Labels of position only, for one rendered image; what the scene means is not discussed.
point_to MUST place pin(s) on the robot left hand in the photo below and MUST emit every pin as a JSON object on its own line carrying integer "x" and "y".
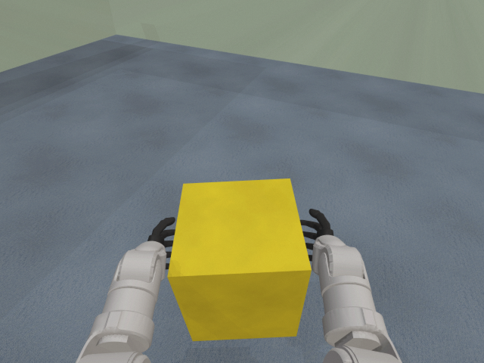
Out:
{"x": 159, "y": 234}

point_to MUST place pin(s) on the right robot upper arm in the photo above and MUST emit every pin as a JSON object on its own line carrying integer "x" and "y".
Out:
{"x": 349, "y": 354}

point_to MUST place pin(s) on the carton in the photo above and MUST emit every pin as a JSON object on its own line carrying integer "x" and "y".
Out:
{"x": 239, "y": 267}

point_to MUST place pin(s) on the robot right hand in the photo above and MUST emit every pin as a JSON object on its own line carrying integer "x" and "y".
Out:
{"x": 322, "y": 228}

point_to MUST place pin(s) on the right robot forearm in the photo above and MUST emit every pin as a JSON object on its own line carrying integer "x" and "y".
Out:
{"x": 350, "y": 316}

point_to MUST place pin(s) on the left robot forearm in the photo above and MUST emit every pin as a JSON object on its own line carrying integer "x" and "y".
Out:
{"x": 125, "y": 324}

